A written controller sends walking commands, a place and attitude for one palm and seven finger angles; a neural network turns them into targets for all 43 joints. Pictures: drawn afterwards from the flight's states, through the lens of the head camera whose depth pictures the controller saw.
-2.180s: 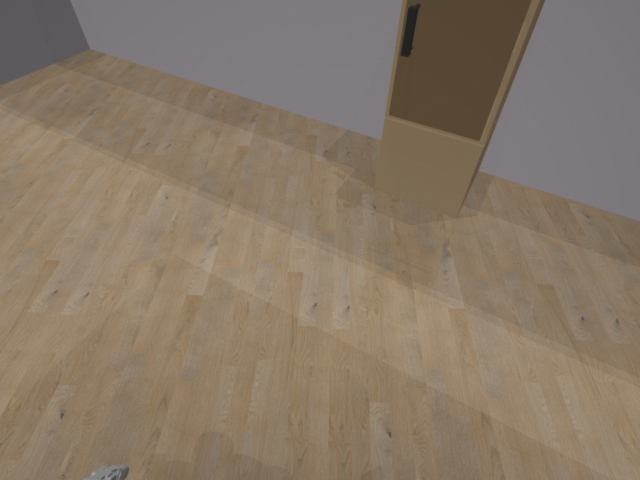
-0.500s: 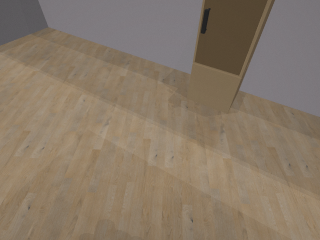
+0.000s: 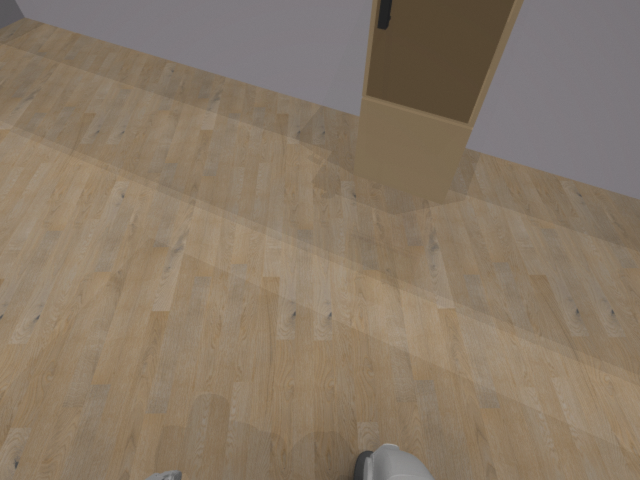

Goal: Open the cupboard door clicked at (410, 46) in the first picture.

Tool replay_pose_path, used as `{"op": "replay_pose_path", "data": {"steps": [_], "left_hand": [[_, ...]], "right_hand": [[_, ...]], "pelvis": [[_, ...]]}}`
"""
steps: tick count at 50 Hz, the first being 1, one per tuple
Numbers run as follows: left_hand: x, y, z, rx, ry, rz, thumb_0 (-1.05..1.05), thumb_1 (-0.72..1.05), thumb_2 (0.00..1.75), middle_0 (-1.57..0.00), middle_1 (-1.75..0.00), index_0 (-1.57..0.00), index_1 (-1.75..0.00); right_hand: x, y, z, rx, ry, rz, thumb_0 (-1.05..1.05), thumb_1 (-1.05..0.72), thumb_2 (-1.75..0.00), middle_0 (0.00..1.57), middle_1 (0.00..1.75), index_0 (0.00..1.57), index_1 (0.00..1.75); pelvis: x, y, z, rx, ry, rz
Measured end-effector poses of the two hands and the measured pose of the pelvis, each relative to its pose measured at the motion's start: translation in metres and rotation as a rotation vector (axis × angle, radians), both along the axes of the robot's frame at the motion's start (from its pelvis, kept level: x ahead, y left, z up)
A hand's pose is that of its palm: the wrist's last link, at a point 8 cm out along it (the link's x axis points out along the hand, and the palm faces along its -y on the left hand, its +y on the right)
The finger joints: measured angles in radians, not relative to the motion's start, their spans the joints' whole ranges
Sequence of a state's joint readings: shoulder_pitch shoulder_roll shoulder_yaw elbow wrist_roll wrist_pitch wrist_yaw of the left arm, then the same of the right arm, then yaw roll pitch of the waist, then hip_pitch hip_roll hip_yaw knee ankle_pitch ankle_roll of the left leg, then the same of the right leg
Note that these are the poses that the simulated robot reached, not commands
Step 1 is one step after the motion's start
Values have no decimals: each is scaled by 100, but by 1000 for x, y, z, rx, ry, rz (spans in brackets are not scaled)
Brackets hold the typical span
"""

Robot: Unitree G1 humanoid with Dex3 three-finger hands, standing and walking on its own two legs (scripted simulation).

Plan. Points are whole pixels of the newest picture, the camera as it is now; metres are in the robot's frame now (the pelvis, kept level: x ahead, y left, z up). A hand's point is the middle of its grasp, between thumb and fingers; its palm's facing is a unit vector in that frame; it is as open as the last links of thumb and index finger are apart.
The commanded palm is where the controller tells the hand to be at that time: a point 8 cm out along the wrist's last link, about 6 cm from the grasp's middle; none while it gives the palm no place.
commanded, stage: walk to a spot facing it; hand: left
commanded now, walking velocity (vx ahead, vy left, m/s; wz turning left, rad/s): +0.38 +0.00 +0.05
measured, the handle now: out of the picture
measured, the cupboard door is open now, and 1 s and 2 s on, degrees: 0 0 0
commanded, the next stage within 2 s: turn to face it in 0.76 s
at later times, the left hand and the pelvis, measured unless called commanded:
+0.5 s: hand (189, 470) +0.16 +0.20 -0.19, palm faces +0.16 -0.98 -0.14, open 7.3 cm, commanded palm none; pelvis +0.22 +0.03 +0.00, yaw +4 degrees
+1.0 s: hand (236, 252) +0.53 +0.17 -0.16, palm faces +0.01 -0.97 -0.23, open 7.4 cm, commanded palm none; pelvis +0.44 -0.02 -0.01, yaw -1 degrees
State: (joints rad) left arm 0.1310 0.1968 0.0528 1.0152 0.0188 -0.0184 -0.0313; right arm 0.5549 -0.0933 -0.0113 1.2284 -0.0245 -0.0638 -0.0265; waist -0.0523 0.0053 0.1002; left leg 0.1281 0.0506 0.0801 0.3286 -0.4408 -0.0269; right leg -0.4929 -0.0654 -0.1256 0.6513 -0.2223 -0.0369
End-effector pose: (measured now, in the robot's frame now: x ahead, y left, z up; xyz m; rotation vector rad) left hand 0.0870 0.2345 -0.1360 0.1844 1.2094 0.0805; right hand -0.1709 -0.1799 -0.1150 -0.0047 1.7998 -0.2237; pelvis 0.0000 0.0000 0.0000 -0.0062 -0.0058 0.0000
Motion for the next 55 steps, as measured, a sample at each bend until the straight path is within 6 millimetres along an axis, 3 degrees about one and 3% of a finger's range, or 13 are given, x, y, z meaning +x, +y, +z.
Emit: {"op": "replay_pose_path", "data": {"steps": [2,5,9,12,18,23,25,27,31,40,46,50,55], "left_hand": [[35,-7,-4,16,-74,-5,1,92,90,-20,-30,-20,-29],[61,-16,-1,19,-127,25,0,92,90,-20,-30,-20,-29],[63,-26,4,11,-70,62,0,91,90,-20,-30,-20,-29],[60,-19,8,26,-21,103,-1,95,90,-20,-30,-20,-29],[54,-8,-1,-14,85,170,-1,93,90,-20,-30,-20,-29],[54,5,-22,-57,192,238,0,92,90,-20,-30,-20,-29],[62,10,-22,-64,238,239,0,92,90,-20,-30,-20,-29],[79,16,-17,-65,251,234,0,91,90,-20,-30,-20,-29],[132,25,-3,-59,213,219,0,91,90,-20,-30,-20,-29],[281,24,8,-22,104,137,0,92,90,-19,-30,-20,-29],[394,3,3,30,4,38,0,92,90,-19,-30,-20,-29],[436,-15,2,45,-58,35,0,91,90,-19,-30,-20,-29],[453,-26,12,50,-22,27,0,92,90,-20,-30,-20,-29]], "right_hand": [[18,-11,-10,10,19,-3,0,-91,-89,20,30,20,30],[71,-34,-22,-4,-40,25,0,-91,-89,20,30,20,30],[182,-63,-26,-54,-254,97,1,-91,-89,20,30,20,30],[269,-73,-18,-83,-425,142,0,-91,-89,19,30,20,30],[410,-61,4,-91,-641,255,0,-92,-89,19,30,19,30],[494,-32,5,-100,-717,343,0,-91,-89,19,30,19,30],[509,-22,4,-102,-724,346,0,-91,-89,19,30,20,30],[512,-14,5,-98,-695,328,0,-91,-89,19,30,20,30],[504,-14,7,-122,-596,267,-1,-95,-89,20,30,20,30],[474,-18,-3,-77,-324,146,0,-93,-89,20,30,20,30],[479,-25,-28,-13,-180,49,0,-92,-89,20,30,20,30],[520,-43,-43,-7,-181,45,0,-91,-89,20,30,20,30],[614,-65,-35,-61,-385,66,1,-91,-89,20,30,20,30]], "pelvis": [[22,-11,-11,7,-8,9],[44,-20,-11,1,-23,29],[75,-22,1,-7,-21,40],[100,-21,8,-13,-12,46],[153,-7,11,-31,-8,66],[203,18,-2,-35,-18,82],[218,25,-2,-25,-22,78],[234,30,3,-19,-22,74],[267,36,15,-8,-13,69],[348,25,18,16,-8,31],[413,-3,-3,27,-23,2],[440,-17,-10,15,-36,-12],[458,-22,3,13,-21,-46]]}}
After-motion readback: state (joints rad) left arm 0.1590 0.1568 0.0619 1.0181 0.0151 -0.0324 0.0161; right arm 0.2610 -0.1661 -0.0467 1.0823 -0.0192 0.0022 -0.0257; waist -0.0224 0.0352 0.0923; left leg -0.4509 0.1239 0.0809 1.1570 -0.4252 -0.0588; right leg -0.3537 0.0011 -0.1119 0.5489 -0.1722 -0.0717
